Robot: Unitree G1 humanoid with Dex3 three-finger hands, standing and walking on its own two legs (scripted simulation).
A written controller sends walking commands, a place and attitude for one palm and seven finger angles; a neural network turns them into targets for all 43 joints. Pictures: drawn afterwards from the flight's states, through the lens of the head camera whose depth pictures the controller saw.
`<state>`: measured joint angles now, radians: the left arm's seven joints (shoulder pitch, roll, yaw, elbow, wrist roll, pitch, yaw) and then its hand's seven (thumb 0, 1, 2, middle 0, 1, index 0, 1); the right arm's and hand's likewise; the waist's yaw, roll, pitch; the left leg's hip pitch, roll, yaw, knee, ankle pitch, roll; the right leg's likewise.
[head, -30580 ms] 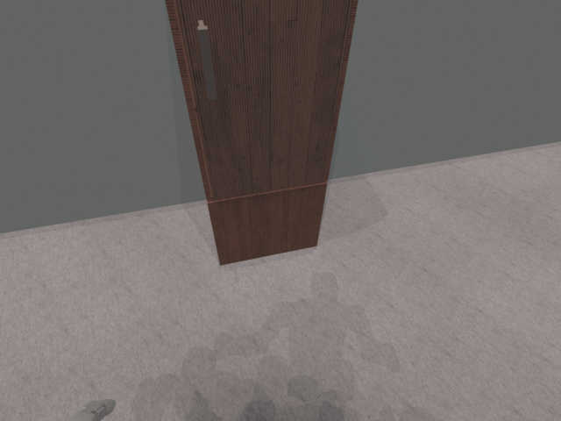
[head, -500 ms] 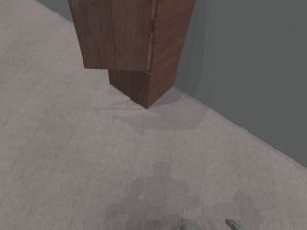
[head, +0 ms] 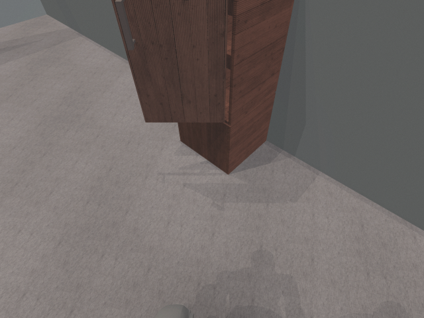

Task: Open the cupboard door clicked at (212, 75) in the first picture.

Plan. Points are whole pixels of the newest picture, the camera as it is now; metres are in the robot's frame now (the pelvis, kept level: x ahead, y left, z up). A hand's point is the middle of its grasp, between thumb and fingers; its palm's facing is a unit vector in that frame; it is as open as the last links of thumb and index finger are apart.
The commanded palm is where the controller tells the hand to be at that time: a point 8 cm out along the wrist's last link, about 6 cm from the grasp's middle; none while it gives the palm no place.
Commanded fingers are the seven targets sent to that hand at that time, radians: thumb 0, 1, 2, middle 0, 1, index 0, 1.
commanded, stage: take the last steps up to it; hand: left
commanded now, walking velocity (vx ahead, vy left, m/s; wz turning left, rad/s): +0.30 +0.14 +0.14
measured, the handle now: (126, 23) +0.98 +0.34 +0.12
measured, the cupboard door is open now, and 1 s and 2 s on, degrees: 42 42 42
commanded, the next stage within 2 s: come to a stop and stand still in 1.06 s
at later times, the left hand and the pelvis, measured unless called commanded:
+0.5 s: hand (81, 315) +0.16 +0.31 -0.18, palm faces +0.10 -0.98 -0.18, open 7.4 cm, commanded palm none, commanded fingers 0.00 0.90 0.90 -0.20 -0.30 -0.20 -0.30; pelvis +0.15 +0.12 +0.00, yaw +1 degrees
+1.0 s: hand (119, 222) +0.38 +0.28 -0.17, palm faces +0.03 -0.98 -0.21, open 7.1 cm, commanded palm none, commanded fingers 0.00 0.90 0.90 -0.20 -0.30 -0.20 -0.30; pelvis +0.32 +0.10 +0.00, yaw -1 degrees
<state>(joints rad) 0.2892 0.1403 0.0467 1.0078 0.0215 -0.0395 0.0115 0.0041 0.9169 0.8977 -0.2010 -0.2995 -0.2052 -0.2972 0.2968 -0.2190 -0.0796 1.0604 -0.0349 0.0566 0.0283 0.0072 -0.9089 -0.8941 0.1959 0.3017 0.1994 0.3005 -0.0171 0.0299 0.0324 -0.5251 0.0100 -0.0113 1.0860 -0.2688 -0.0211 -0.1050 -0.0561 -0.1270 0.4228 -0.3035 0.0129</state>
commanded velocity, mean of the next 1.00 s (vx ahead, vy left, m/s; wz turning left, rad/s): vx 0.28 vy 0.03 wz -0.04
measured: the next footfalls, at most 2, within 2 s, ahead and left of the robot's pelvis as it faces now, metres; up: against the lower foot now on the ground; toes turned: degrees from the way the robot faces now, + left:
left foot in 0.28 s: +0.21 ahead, +0.21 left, +0.00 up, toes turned +11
right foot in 0.80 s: +0.34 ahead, -0.01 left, +0.00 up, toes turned -9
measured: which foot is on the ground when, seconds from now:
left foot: up 0.00-0.26, down 0.28-0.82, up 0.84-1.00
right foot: down 0.00-0.28, up 0.30-0.78, down 0.80-1.00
